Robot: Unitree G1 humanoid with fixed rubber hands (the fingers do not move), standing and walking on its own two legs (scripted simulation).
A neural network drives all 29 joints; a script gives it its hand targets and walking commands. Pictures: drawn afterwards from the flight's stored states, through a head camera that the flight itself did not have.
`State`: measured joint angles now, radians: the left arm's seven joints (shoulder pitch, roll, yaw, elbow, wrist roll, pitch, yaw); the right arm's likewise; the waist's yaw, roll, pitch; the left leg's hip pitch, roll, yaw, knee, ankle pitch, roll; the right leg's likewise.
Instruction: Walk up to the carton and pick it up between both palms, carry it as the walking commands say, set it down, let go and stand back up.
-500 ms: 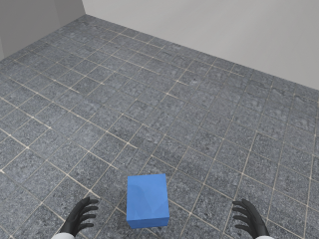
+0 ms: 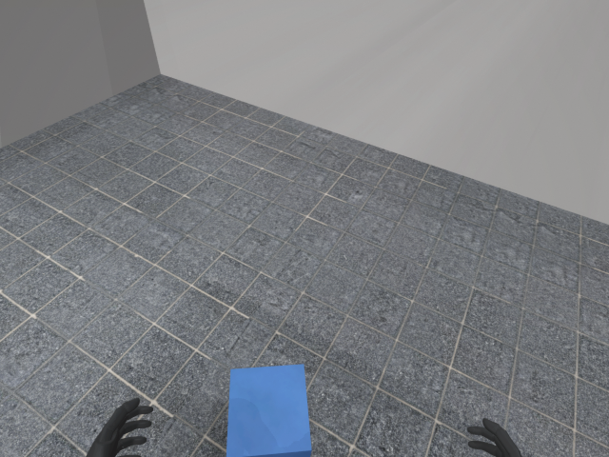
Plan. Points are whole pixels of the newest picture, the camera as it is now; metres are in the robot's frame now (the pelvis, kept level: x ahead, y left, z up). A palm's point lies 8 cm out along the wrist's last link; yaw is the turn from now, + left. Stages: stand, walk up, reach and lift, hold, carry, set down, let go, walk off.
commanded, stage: stand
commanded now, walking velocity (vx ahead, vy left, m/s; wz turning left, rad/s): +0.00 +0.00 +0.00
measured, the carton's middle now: (269, 422) +0.36 +0.09 -0.64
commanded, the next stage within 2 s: none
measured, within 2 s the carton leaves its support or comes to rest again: neither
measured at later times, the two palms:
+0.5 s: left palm out of the picture +0.08 +0.30 -0.11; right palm out of the picture +0.09 -0.26 -0.09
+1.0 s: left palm out of the picture +0.05 +0.32 -0.11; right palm out of the picture +0.06 -0.26 -0.09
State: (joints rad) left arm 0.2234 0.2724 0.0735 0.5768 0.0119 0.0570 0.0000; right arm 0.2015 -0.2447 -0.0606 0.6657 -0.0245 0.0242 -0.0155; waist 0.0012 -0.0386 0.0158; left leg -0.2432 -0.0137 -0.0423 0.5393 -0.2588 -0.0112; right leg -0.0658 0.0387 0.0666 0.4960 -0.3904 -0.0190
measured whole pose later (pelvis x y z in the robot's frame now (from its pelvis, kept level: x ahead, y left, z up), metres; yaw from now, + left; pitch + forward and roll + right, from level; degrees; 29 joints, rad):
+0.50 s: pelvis -0.01 +0.02 +0.00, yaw +0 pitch -2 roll +0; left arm 0.26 0.31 0.05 0.77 0.02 0.00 0.04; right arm 0.19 -0.27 -0.05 0.86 -0.02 -0.01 -0.04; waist -0.01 -0.04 0.03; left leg -0.25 -0.03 -0.03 0.52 -0.23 0.02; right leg -0.06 0.02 0.08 0.46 -0.35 0.01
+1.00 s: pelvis -0.02 +0.03 +0.01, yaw +0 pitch -3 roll +0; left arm 0.26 0.34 0.04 0.88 0.01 -0.01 0.04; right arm 0.17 -0.30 -0.04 0.95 -0.01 -0.01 -0.03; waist -0.01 -0.03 0.04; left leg -0.23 -0.04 -0.03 0.46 -0.18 0.02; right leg -0.05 0.01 0.08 0.42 -0.32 0.02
